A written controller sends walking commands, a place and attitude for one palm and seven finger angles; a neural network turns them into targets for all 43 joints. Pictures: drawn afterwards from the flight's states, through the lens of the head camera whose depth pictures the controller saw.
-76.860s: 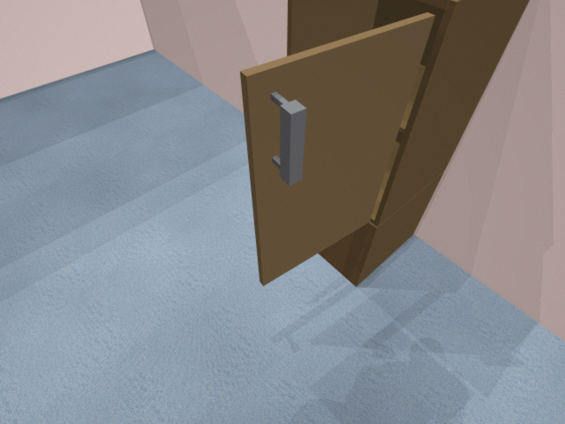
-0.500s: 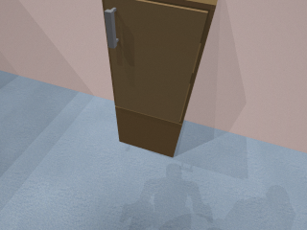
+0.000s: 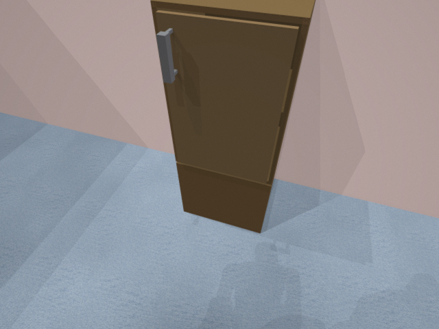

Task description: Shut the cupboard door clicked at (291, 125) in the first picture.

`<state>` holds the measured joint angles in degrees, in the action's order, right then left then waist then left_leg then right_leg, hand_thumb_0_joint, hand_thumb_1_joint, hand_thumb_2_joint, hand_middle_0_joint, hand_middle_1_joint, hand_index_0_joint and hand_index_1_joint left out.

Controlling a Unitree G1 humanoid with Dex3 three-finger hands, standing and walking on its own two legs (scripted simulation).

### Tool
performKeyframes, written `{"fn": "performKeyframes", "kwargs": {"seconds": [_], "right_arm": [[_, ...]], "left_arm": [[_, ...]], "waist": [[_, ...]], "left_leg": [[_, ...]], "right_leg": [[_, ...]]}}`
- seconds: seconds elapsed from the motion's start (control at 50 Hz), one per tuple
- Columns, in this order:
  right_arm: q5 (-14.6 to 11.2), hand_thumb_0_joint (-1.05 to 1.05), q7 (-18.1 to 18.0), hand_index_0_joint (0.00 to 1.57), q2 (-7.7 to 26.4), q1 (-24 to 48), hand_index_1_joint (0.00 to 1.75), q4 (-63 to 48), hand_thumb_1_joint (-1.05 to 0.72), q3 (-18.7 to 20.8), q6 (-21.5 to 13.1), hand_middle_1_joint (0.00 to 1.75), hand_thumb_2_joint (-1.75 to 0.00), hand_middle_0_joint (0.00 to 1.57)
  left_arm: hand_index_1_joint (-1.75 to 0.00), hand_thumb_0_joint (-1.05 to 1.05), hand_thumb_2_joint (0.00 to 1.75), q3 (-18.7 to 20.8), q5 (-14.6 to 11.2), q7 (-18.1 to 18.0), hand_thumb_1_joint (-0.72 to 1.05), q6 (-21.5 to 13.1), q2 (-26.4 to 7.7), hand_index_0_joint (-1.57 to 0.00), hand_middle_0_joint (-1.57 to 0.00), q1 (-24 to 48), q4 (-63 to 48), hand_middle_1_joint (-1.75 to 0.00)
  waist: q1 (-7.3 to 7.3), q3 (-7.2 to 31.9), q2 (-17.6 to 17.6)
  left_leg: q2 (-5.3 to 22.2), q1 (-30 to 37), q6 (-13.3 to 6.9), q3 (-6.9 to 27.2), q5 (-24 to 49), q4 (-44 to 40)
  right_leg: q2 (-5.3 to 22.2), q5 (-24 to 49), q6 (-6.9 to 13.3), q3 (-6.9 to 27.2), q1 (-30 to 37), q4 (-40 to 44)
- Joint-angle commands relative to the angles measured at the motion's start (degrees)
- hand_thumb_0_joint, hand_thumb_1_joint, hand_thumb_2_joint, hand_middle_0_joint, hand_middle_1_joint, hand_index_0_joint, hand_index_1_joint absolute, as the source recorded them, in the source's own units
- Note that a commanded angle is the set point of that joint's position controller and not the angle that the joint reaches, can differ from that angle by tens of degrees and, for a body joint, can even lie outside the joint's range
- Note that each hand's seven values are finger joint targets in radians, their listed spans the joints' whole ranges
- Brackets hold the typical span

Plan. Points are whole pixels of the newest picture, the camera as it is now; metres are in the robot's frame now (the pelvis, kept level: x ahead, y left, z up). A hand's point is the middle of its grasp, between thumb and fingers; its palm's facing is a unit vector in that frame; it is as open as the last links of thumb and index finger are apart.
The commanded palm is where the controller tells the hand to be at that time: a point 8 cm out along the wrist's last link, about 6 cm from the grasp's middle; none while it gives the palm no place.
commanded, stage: let the arm hang, fingers relaxed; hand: left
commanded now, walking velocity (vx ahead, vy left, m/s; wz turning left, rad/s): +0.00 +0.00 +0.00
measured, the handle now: (169, 55) +0.80 +0.19 +0.14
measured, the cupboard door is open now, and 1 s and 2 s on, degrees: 0 0 0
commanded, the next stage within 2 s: look to check the result in 0.28 s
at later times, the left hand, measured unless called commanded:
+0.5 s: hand out of the picture -0.03 +0.16 -0.18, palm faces +0.04 -0.98 -0.17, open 7.3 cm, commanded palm none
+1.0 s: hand out of the picture -0.01 +0.16 -0.18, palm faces +0.03 -0.99 -0.17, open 7.3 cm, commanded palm none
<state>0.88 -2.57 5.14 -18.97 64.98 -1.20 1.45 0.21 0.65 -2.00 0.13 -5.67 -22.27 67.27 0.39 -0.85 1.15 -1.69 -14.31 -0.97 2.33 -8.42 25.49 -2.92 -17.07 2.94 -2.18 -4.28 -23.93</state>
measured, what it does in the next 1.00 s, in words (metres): stands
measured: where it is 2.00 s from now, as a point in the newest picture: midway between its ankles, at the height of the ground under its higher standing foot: outside the picture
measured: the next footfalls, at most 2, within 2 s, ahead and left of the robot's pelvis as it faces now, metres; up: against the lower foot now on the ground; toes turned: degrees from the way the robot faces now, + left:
none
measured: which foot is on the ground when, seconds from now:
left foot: down 0.00-1.00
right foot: down 0.00-1.00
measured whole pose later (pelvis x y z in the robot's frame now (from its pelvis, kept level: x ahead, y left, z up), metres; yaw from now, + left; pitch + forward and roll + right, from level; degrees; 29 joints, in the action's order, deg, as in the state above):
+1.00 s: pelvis +0.03 +0.00 +0.00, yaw -1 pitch -2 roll +0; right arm 0.6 -2.7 8.0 -16.0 64.8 -0.9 0.5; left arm 0.3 0.7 -2.0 -0.5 -6.9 -19.4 66.0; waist 0.2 -1.9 -0.3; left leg -2.3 -12.3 -1.2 1.5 -9.9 23.9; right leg -2.2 -18.0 2.6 -1.3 -2.1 -21.7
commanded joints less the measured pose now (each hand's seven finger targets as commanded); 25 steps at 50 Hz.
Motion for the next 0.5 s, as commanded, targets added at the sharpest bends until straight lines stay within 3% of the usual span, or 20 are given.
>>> {"fn": "performKeyframes", "kwargs": {"seconds": [0.0,0.04,0.12,0.18,0.48], "right_arm": [[0.02,0.0,-0.43,0.2,5.9,-4.15,0.3,-0.79,-0.9,1.23,-1.06,0.3,-0.9,0.2],[0.02,0.0,-0.4,0.2,5.89,-3.91,0.3,-0.9,-0.9,1.3,-1.14,0.3,-0.9,0.2],[-0.08,0.0,-0.44,0.2,6.17,-3.68,0.3,-1.28,-0.9,1.29,-1.3,0.3,-0.9,0.2],[0.04,0.0,-0.48,0.2,6.13,-3.87,0.3,-1.19,-0.9,1.25,-1.46,0.3,-0.9,0.2],[-0.09,0.0,-0.45,0.2,7.73,-2.76,0.3,-1.4,-0.9,1.29,-1.46,0.3,-0.9,0.2]], "left_arm": [[-0.3,0.0,0.9,0.76,-0.21,-0.64,0.9,-0.58,-4.7,-0.2,-0.2,-5.11,-0.42,-0.3],[-0.3,0.0,0.9,0.86,-0.17,-0.64,0.9,-0.56,-4.92,-0.2,-0.2,-5.14,-0.53,-0.3],[-0.3,0.0,0.9,0.94,-0.11,-0.66,0.9,-0.78,-5.03,-0.2,-0.2,-5.01,-0.79,-0.3],[-0.3,0.0,0.9,1.05,-0.19,-0.62,0.9,-0.78,-4.99,-0.2,-0.2,-4.29,-1.09,-0.3],[-0.3,0.0,0.9,0.91,-0.29,-0.55,0.9,-0.82,-6.0,-0.2,-0.2,-3.64,-1.13,-0.3]], "waist": [[-0.01,-7.81,-1.41],[-0.12,-7.31,0.09],[-0.26,-6.95,-1.65],[-0.06,-6.47,0.08],[0.13,-5.23,-0.65]], "left_leg": [[5.56,-0.24,-2.1,6.26,-1.33,-5.39],[5.6,0.09,-2.18,6.29,-0.97,-5.46],[5.63,0.58,-2.11,5.9,1.3,-4.86],[5.63,0.47,-2.1,6.0,1.95,-5.0],[5.8,3.1,-1.99,6.05,3.96,-4.8]], "right_leg": [[7.22,-1.04,0.81,6.88,-9.19,6.86],[7.28,-0.51,0.69,6.8,-8.99,6.69],[7.37,1.12,0.58,6.78,-8.51,6.93],[7.53,2.0,0.52,6.95,-7.52,6.88],[7.52,3.6,0.27,6.75,-6.57,7.16]]}}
